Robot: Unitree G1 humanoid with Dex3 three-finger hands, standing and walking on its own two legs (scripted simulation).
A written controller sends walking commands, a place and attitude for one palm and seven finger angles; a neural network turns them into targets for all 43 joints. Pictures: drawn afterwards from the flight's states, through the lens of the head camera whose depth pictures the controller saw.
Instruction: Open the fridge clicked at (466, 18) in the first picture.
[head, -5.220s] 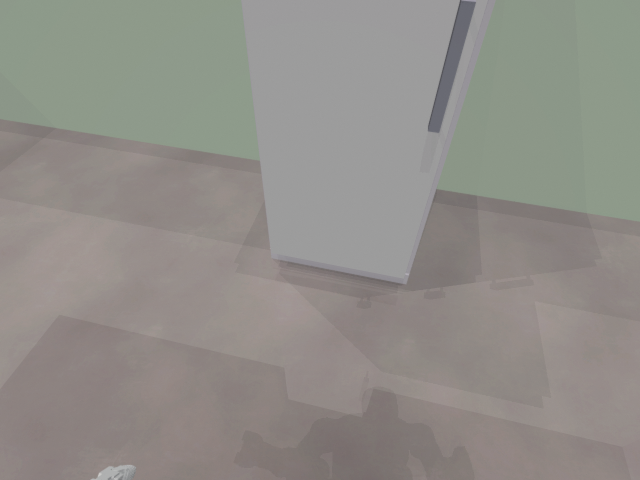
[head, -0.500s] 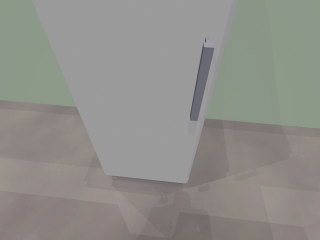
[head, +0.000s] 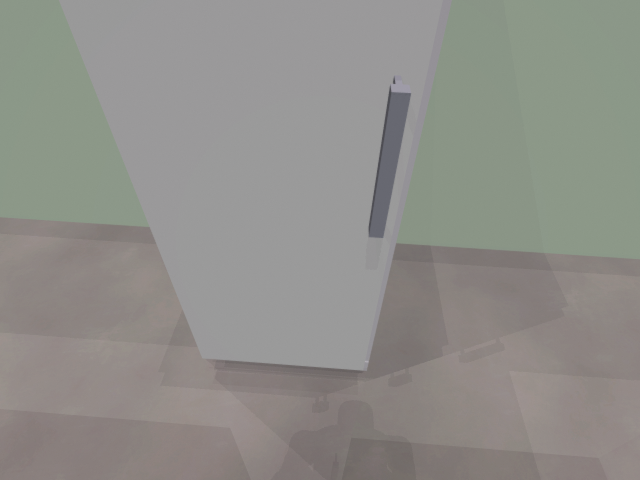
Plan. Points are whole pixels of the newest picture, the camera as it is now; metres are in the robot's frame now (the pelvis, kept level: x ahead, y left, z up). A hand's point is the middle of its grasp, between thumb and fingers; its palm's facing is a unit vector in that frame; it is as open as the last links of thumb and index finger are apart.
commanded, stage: look again from close up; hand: right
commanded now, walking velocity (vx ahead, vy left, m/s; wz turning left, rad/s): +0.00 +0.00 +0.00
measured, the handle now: (385, 164) +0.57 -0.07 +0.12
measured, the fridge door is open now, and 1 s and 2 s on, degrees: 0 0 0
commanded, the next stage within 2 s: none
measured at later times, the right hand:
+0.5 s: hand out of the picture -0.02 -0.16 -0.17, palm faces +0.04 +0.98 -0.17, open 7.4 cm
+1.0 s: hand out of the picture -0.04 -0.14 -0.18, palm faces +0.06 +0.99 -0.14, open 7.4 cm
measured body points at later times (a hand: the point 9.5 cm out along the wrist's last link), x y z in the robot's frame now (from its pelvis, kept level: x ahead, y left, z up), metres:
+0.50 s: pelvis -0.02 +0.01 +0.00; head -0.03 +0.00 +0.45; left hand +0.00 +0.24 -0.15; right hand -0.02 -0.21 -0.16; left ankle +0.02 +0.14 -0.73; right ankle +0.04 -0.08 -0.73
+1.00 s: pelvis -0.02 +0.01 +0.00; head -0.03 +0.00 +0.45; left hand -0.03 +0.22 -0.15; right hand -0.05 -0.19 -0.16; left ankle +0.02 +0.14 -0.73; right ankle +0.04 -0.08 -0.73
